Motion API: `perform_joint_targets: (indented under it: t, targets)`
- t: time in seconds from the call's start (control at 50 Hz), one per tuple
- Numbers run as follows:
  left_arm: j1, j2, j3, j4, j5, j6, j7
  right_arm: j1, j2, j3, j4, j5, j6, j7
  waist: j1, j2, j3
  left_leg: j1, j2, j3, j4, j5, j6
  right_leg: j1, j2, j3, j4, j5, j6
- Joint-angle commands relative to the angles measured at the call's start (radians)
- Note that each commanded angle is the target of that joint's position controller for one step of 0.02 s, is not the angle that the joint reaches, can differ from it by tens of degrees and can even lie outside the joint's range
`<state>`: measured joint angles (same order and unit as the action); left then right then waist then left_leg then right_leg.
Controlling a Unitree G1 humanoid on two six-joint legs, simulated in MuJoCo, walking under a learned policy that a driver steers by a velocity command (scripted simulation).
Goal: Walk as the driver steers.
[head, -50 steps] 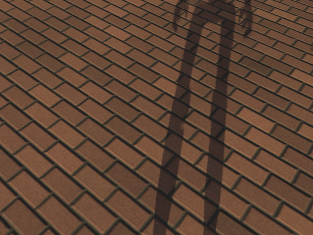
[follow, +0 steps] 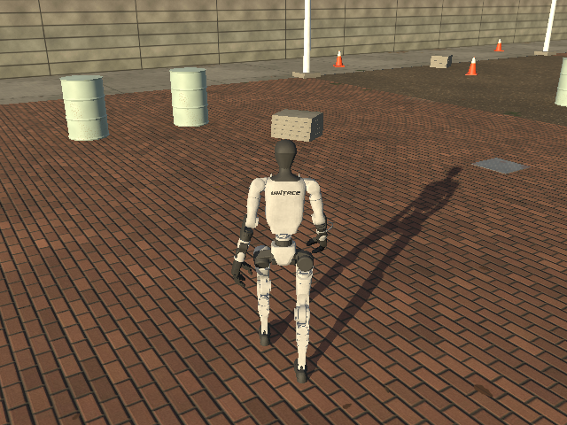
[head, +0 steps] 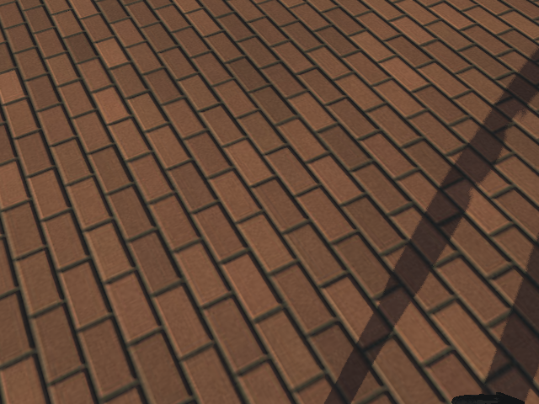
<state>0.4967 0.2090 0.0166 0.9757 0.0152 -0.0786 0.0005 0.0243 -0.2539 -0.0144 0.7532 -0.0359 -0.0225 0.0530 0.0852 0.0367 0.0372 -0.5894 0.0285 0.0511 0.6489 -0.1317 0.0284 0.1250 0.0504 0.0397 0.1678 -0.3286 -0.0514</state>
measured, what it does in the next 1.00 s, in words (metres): walks ahead, turning right: left foot, then right foot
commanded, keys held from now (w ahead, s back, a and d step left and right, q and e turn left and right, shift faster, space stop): w+e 0.84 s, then w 0.12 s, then w+q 0.04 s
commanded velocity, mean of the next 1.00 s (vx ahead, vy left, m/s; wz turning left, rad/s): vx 0.49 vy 0.00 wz -0.46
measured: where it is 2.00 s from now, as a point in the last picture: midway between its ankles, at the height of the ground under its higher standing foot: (387, 290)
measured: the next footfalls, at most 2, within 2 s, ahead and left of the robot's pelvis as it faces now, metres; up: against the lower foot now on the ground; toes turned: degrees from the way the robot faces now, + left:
left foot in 0.06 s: +0.20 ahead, +0.10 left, +0.00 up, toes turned +0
right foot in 0.60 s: +0.46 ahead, -0.11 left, +0.00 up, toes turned -23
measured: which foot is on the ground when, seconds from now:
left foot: up 0.00-0.04, down 0.06-0.62, up 0.64-1.00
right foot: down 0.00-0.06, up 0.08-0.58, down 0.60-1.00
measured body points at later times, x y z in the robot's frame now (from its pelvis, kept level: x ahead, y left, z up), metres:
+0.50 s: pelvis +0.27 +0.01 +0.00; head +0.30 +0.01 +0.45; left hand +0.50 +0.20 -0.11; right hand +0.18 -0.22 -0.14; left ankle +0.16 +0.10 -0.73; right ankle +0.40 -0.13 -0.69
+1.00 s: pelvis +0.53 -0.09 +0.01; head +0.55 -0.12 +0.46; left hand +0.65 +0.16 -0.12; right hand +0.57 -0.39 -0.10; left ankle +0.75 -0.03 -0.68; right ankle +0.42 -0.09 -0.73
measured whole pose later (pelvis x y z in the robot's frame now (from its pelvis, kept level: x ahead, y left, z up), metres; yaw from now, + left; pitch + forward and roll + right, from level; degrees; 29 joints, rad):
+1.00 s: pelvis +0.53 -0.09 +0.01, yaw -31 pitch +1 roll +0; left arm 0.41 0.26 0.06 0.90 0.01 -0.06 0.00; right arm 0.08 -0.26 -0.03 0.75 -0.04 -0.02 0.03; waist 0.07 0.04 0.05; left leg -0.66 0.11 -0.01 0.74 -0.03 -0.03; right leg 0.00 0.15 0.10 0.25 -0.25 -0.13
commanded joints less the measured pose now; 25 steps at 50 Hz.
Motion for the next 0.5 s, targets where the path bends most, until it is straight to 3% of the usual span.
perform_joint_targets:
  t: [0.02, 0.04, 0.06, 0.08, 0.1, 0.12, 0.14, 0.16, 0.2, 0.28, 0.38, 0.44, 0.5]
  targets:
    - [-0.008, 0.195, 0.038, -0.028, -0.001, -0.008, 0.011, -0.002, -0.085, -0.020, -0.062, 0.005, -0.027, -0.021, -0.090, -0.147, 0.014, 0.186, -0.072, 0.023, -0.091, -0.032, 0.043, -0.080, -0.250, 0.115, 0.150, 0.935, -0.101]
    - [-0.019, 0.202, 0.040, -0.026, -0.004, -0.007, 0.010, 0.126, -0.111, -0.032, -0.019, 0.005, -0.034, -0.034, -0.147, -0.131, -0.058, 0.352, -0.093, 0.023, -0.145, -0.018, 0.065, -0.100, -0.229, 0.100, 0.290, 1.004, -0.084]
    - [-0.036, 0.195, 0.037, -0.032, -0.013, -0.008, 0.006, 0.284, -0.149, -0.047, 0.026, -0.006, -0.047, -0.050, -0.219, -0.110, -0.147, 0.601, -0.035, -0.027, -0.180, 0.019, 0.090, -0.229, -0.189, 0.074, 0.482, 0.867, -0.066]
    - [-0.014, 0.115, 0.017, -0.077, -0.030, -0.011, -0.002, 0.427, -0.242, -0.071, 0.036, -0.034, -0.052, -0.068, -0.248, 0.033, -0.301, 0.877, 0.243, -0.331, -0.212, -0.200, 0.140, -0.463, -0.108, 0.030, 0.783, 0.455, -0.044]
    - [0.089, 0.069, 0.014, -0.075, -0.040, 0.002, 0.006, 0.419, -0.282, -0.081, 0.042, -0.031, -0.041, -0.059, -0.184, 0.199, -0.388, 0.945, 0.451, -0.714, -0.328, -0.226, 0.218, -0.667, 0.015, 0.000, 1.037, -0.200, -0.034]
    - [0.003, 0.174, 0.044, -0.065, -0.009, 0.015, 0.011, 0.345, -0.193, -0.065, 0.036, -0.001, -0.037, -0.053, -0.167, 0.044, -0.239, 0.792, 0.387, -0.658, -0.360, -0.288, 0.192, -0.713, -0.047, 0.054, 1.090, -0.114, -0.051]
    - [-0.047, 0.148, 0.045, -0.074, -0.009, 0.015, 0.001, 0.253, -0.129, -0.048, 0.027, 0.005, -0.042, -0.051, -0.130, 0.027, -0.102, 0.643, 0.343, -0.495, -0.402, -0.237, 0.170, -0.711, -0.081, 0.051, 1.058, -0.027, -0.052]
    - [-0.066, 0.117, 0.040, -0.071, -0.009, 0.019, -0.005, 0.212, -0.093, -0.040, 0.026, 0.004, -0.050, -0.049, -0.110, 0.027, -0.044, 0.551, 0.293, -0.379, -0.440, -0.144, 0.146, -0.686, -0.109, 0.039, 1.024, 0.018, -0.048]
    - [-0.059, 0.102, 0.045, -0.063, 0.012, 0.044, -0.021, 0.211, -0.064, -0.032, 0.046, 0.010, -0.066, -0.055, -0.073, 0.058, -0.005, 0.454, 0.236, -0.227, -0.477, -0.026, 0.114, -0.640, -0.130, 0.025, 0.994, 0.043, -0.033]
    - [-0.156, 0.075, 0.048, -0.104, 0.017, 0.071, -0.043, 0.267, -0.069, -0.038, 0.080, 0.024, -0.097, -0.056, -0.059, 0.046, 0.019, 0.460, 0.220, -0.079, -0.517, 0.125, 0.110, -0.737, -0.142, 0.000, 0.974, 0.136, -0.017]
    - [-0.350, 0.058, 0.035, -0.181, 0.014, 0.066, -0.063, 0.327, -0.059, -0.034, 0.118, 0.019, -0.095, -0.061, -0.082, 0.028, 0.059, 0.487, 0.179, 0.075, -0.512, 0.292, 0.096, -0.808, -0.132, -0.058, 0.754, 0.319, 0.001]
    - [-0.464, 0.046, 0.020, -0.224, 0.018, 0.062, -0.074, 0.374, -0.083, -0.037, 0.142, 0.020, -0.092, -0.069, -0.112, 0.025, 0.071, 0.534, 0.193, 0.128, -0.501, 0.386, 0.082, -0.760, -0.111, -0.130, 0.574, 0.365, -0.016]
    - [-0.507, 0.062, 0.019, -0.252, 0.022, 0.061, -0.075, 0.413, -0.106, -0.041, 0.167, 0.018, -0.078, -0.081, -0.116, 0.026, 0.062, 0.647, 0.220, 0.167, -0.431, 0.590, 0.071, -0.722, -0.074, -0.177, 0.482, 0.293, -0.056]
Keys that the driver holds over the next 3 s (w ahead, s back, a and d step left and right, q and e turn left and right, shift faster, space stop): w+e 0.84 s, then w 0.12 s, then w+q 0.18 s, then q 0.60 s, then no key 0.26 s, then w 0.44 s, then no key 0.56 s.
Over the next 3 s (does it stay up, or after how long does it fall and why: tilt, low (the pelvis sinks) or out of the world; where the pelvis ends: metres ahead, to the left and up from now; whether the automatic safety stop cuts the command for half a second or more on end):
stays up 0.99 -0.28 0.00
